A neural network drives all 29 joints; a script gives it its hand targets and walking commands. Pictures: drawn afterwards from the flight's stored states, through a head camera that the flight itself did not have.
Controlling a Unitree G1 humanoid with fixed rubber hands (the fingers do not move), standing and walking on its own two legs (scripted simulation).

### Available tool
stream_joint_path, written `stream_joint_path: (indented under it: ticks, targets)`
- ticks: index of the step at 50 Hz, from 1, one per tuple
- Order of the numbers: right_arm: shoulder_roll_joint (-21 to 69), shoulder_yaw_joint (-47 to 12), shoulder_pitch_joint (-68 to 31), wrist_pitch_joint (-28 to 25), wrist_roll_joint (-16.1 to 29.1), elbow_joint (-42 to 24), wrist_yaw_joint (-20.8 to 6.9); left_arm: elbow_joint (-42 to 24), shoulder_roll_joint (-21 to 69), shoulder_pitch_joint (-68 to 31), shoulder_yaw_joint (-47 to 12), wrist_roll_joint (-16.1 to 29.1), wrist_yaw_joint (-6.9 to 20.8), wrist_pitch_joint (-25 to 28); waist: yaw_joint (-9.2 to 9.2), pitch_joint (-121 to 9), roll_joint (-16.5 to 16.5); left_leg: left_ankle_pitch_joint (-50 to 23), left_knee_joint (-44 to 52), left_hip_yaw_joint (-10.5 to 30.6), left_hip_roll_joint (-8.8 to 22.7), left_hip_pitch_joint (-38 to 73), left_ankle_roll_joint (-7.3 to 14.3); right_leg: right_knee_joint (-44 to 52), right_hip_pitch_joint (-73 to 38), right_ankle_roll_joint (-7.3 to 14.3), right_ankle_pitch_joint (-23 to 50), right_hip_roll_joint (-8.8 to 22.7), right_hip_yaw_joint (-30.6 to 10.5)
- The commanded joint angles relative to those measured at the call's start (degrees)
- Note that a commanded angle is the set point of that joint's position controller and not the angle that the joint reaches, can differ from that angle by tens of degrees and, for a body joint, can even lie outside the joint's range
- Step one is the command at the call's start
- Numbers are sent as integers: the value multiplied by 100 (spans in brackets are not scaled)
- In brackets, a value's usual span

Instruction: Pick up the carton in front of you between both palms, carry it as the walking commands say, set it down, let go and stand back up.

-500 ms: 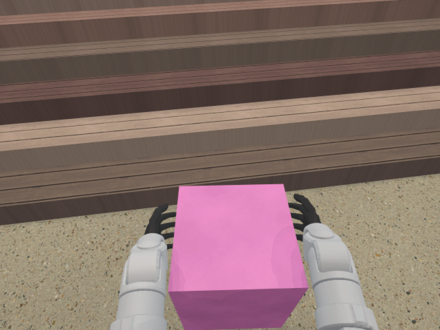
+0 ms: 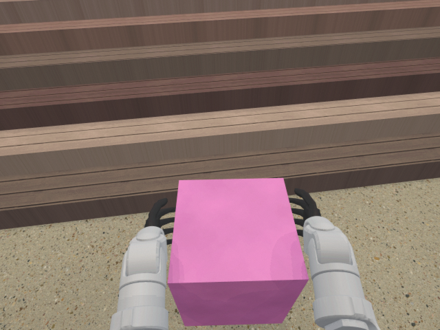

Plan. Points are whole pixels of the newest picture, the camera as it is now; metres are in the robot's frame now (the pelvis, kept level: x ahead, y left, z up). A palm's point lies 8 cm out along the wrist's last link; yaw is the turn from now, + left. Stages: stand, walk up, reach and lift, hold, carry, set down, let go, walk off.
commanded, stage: hold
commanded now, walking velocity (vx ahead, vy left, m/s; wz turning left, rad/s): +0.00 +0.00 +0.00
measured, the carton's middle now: (232, 254) +0.29 +0.00 -0.02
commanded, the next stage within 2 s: carry in 0.92 s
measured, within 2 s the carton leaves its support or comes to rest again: neither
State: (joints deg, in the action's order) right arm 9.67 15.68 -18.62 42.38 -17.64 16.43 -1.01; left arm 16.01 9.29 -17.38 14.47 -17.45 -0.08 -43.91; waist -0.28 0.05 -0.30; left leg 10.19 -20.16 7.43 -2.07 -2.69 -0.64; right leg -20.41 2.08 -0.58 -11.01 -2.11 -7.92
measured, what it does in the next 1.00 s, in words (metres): stands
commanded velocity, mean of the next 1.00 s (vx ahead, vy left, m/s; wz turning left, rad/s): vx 0.06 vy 0.00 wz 0.00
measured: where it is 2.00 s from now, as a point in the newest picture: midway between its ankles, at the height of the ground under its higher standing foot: (235, 306)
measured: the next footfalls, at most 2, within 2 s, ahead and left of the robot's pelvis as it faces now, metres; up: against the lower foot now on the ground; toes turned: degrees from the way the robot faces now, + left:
left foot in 1.36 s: +0.19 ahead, +0.10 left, +0.00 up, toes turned +9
right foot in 1.72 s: +0.48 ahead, -0.14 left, +0.00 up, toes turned -12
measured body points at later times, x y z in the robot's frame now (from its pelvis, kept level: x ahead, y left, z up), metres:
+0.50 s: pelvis +0.01 +0.00 +0.00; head -0.04 +0.00 +0.45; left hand +0.31 +0.15 +0.04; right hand +0.31 -0.15 +0.05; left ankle +0.02 +0.13 -0.75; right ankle +0.01 -0.13 -0.75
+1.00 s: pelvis +0.01 +0.00 +0.00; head -0.04 +0.00 +0.45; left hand +0.31 +0.15 +0.04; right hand +0.31 -0.15 +0.05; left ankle +0.02 +0.13 -0.74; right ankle +0.01 -0.13 -0.74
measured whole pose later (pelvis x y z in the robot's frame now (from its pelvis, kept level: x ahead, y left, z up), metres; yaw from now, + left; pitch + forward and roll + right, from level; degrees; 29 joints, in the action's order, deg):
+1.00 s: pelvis +0.01 +0.00 +0.00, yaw -1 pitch -3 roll +0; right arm 9.1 12.9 -16.5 43.2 -16.0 13.2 -0.2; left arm 12.4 8.7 -14.9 12.4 -15.6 -0.8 -44.9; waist 0.3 -4.2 -0.1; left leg 16.8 -24.8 4.2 -0.9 -8.9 -0.4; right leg -27.1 9.5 -0.6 -20.3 -0.9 -5.2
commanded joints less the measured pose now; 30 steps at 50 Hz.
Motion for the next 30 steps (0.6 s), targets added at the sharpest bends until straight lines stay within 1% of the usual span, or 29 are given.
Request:
stream_joint_path:
  ticks: [1, 8, 21, 30]
  targets:
    - [5283, -2943, -2586, -64, 1445, 279, -1407, -135, 5199, -3145, -2989, 1576, 1452, 239, -2, -1003, 33, -254, 331, -392, -301, 230, -37, 376, 101, -23, 384, -287, 411]
    - [5278, -2924, -2569, -74, 1431, 283, -1411, -125, 5224, -3116, -2979, 1572, 1446, 237, -4, -1058, 38, -414, 334, -382, -299, 287, -45, 365, 61, -18, 519, -301, 414]
    - [5240, -3003, -2263, -45, 1484, 73, -1379, -353, 5154, -2810, -3042, 1614, 1404, 210, 2, -1131, 31, -881, 337, -363, -321, 408, -55, 371, -88, -44, 983, -318, 384]
    - [5247, -3047, -2154, -30, 1508, -13, -1358, -455, 5114, -2734, -3087, 1645, 1402, 196, 5, -1119, 20, -935, 347, -357, -333, 419, -47, 380, -111, -55, 1062, -313, 365]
